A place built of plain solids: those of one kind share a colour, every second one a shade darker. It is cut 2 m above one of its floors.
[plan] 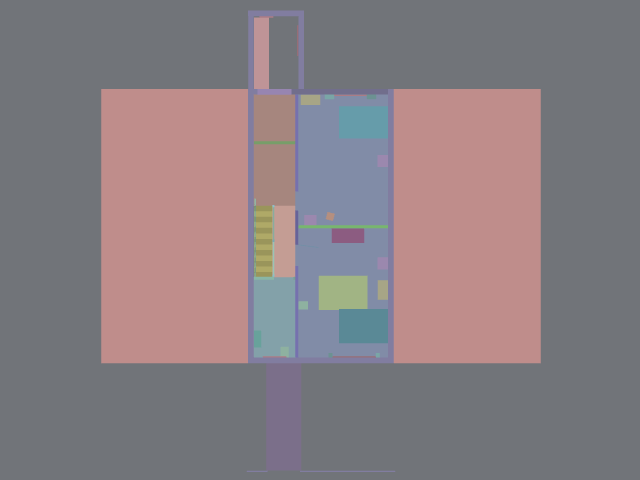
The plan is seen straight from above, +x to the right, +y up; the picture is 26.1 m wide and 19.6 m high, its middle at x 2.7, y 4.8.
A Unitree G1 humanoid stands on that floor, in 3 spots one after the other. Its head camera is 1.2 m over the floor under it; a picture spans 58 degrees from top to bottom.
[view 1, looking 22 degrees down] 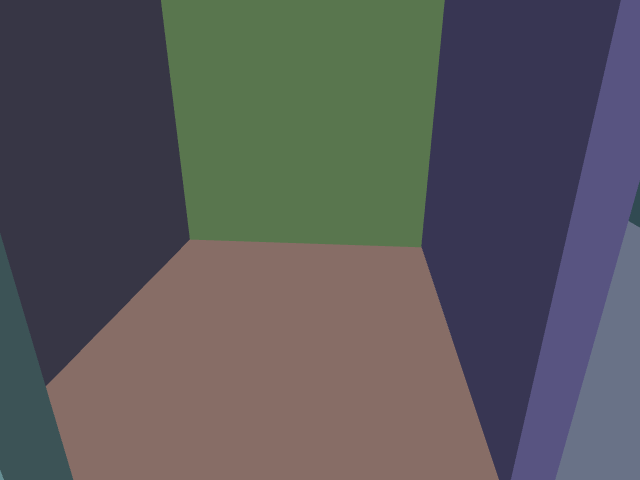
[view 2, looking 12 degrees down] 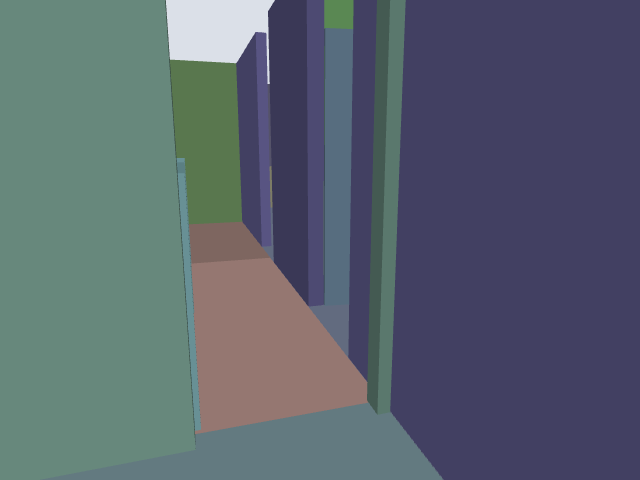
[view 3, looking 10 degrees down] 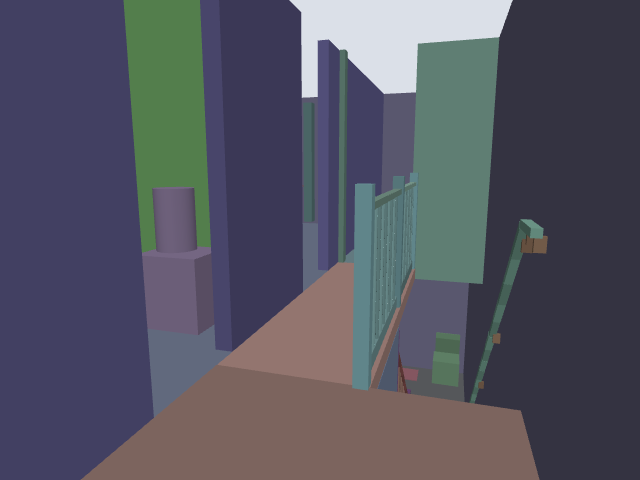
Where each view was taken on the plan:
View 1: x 1.22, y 5.83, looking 95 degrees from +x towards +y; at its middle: bath_wall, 3.12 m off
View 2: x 0.85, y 1.55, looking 73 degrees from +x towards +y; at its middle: landing_wall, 3.27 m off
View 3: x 0.38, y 8.36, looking -73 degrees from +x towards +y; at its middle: landing_wall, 4.91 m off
